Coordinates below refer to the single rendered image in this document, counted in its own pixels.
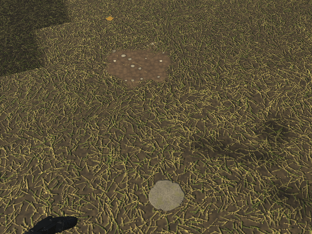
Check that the robot left hand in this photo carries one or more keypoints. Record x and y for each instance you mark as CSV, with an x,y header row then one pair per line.
x,y
52,225

